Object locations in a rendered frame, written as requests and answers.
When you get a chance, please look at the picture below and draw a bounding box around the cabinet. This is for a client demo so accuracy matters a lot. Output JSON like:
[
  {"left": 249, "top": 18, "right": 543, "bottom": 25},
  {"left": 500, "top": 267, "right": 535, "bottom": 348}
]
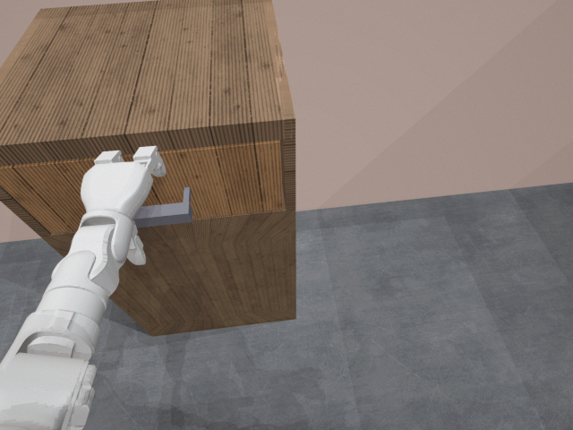
[{"left": 0, "top": 0, "right": 296, "bottom": 337}]

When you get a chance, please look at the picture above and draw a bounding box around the robot left upper arm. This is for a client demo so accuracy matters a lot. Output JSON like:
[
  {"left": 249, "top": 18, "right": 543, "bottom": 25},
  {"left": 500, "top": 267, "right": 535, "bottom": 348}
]
[{"left": 0, "top": 352, "right": 97, "bottom": 430}]

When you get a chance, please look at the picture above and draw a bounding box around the drawer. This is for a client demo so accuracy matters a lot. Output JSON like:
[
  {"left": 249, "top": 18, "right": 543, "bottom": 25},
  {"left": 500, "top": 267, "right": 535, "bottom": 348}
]
[{"left": 0, "top": 140, "right": 284, "bottom": 234}]

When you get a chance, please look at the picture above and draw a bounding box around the handle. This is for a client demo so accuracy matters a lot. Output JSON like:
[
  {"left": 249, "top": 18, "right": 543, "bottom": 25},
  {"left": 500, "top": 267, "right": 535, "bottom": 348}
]
[{"left": 133, "top": 187, "right": 192, "bottom": 228}]

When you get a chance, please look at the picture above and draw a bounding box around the left robot forearm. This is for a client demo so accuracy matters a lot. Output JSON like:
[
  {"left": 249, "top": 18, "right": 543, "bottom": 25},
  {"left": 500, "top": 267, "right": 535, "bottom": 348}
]
[{"left": 0, "top": 210, "right": 133, "bottom": 380}]

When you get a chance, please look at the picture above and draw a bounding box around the left robot hand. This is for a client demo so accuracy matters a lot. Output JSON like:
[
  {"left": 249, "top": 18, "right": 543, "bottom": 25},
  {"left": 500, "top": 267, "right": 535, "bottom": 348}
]
[{"left": 81, "top": 146, "right": 166, "bottom": 265}]

